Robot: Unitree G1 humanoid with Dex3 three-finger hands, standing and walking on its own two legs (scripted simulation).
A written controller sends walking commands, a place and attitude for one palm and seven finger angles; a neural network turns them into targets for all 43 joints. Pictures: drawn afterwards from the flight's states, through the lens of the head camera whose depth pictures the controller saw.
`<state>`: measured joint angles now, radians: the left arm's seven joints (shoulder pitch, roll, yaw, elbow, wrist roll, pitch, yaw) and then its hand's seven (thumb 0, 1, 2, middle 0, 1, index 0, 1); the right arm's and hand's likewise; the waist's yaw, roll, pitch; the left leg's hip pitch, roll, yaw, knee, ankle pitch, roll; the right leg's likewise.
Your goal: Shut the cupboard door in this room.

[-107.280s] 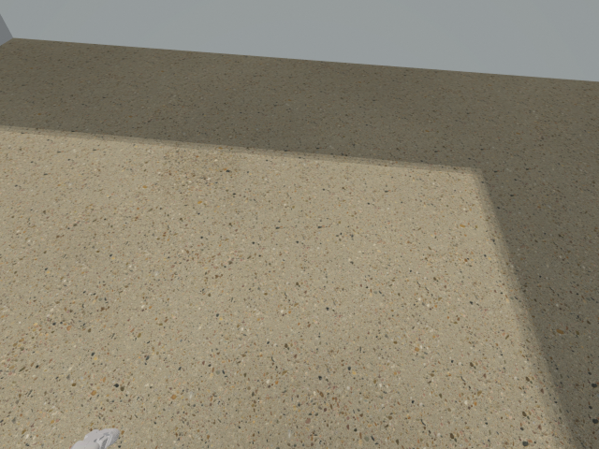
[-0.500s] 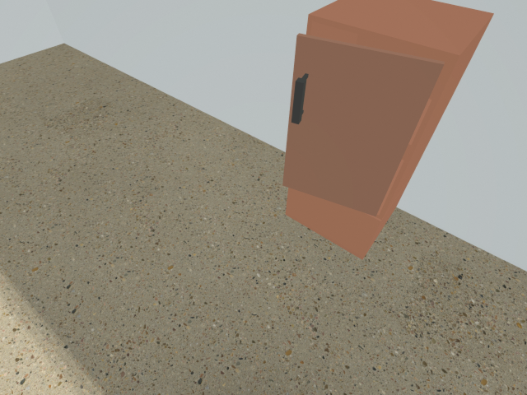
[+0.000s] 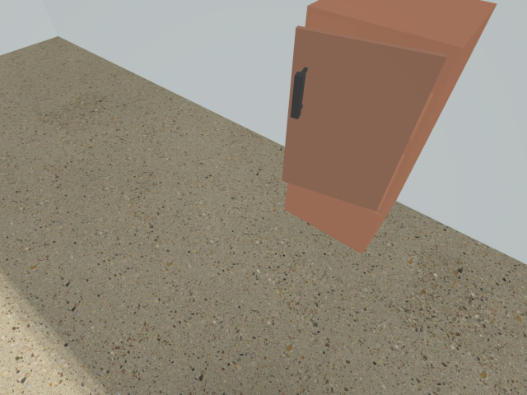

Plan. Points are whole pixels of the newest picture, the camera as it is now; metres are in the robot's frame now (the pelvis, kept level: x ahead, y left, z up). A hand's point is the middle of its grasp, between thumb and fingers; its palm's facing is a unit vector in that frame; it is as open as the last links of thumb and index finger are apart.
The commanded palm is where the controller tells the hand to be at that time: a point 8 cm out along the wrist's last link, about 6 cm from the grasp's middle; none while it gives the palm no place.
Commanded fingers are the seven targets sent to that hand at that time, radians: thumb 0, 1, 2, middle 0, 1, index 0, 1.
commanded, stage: look to check the result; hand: left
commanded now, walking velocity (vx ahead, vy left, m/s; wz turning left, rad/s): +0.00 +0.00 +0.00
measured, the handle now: (300, 92) +0.93 -0.07 -0.03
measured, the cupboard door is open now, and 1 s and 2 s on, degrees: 13 13 13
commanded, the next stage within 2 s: walk to a spot facing it in 0.24 s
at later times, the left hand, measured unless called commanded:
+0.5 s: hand out of the picture +0.02 +0.18 -0.18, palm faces +0.03 -0.98 -0.21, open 7.4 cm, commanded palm none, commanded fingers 0.00 0.90 0.90 -0.20 -0.30 -0.20 -0.30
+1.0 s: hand out of the picture +0.10 +0.19 -0.18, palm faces +0.09 -0.98 -0.19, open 7.4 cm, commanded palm none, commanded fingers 0.00 0.90 0.90 -0.20 -0.30 -0.20 -0.30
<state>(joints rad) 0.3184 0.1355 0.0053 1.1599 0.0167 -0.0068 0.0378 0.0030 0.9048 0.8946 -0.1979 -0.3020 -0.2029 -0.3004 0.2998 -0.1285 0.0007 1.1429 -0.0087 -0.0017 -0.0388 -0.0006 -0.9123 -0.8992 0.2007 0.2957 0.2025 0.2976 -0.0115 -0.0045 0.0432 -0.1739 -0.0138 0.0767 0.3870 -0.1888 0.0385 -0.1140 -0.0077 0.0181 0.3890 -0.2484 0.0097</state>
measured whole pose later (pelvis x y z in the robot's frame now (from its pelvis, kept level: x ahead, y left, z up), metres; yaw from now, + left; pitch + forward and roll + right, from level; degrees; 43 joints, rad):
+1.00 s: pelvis +0.09 +0.02 -0.01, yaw +2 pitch -2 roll +0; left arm 0.25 0.14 0.07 1.04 0.03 0.05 0.01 0.01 0.91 0.89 -0.20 -0.30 -0.20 -0.30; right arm 0.26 -0.13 -0.01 1.07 -0.03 0.02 -0.05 0.00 -0.92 -0.90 0.20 0.30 0.21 0.30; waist 0.01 0.01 0.11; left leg -0.11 0.03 0.18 0.52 -0.38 0.04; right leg -0.34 -0.02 -0.04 0.68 -0.29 0.00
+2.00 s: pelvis +0.18 +0.01 -0.01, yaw -20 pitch +0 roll +0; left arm 0.24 0.19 0.06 1.02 0.03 0.04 -0.02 0.01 0.91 0.89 -0.20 -0.30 -0.21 -0.30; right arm 0.36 -0.17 -0.02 1.01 -0.04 -0.02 -0.02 0.00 -0.91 -0.90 0.20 0.30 0.20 0.30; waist -0.04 -0.03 0.03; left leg -0.24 0.05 0.10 0.56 -0.32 0.00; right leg -0.36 0.01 0.00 0.89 -0.45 -0.04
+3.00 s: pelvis +0.42 -0.10 -0.01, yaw -19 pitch +0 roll +0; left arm 0.17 0.18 0.05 1.02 0.03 0.01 0.03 0.01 0.91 0.89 -0.20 -0.30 -0.20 -0.30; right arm 0.19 -0.20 -0.05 1.03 -0.01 0.05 -0.03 0.00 -0.92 -0.90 0.20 0.30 0.20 0.30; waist -0.01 0.00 0.09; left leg -0.28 0.02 0.05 0.67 -0.41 -0.03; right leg -0.26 -0.02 -0.03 0.56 -0.30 -0.01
